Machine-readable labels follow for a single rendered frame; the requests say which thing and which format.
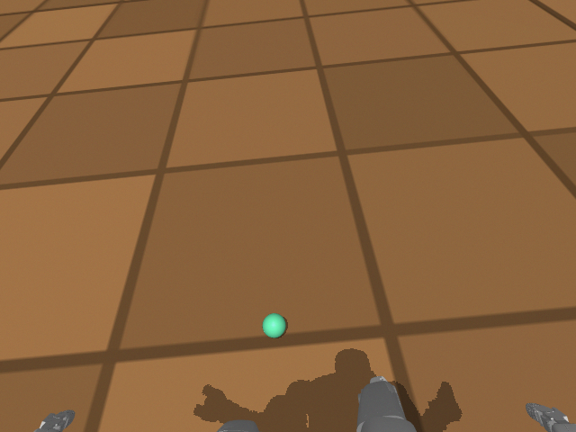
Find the ball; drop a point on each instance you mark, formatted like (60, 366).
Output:
(274, 325)

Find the right robot hand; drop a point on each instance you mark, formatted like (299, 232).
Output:
(551, 419)

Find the left robot hand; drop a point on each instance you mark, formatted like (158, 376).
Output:
(56, 423)

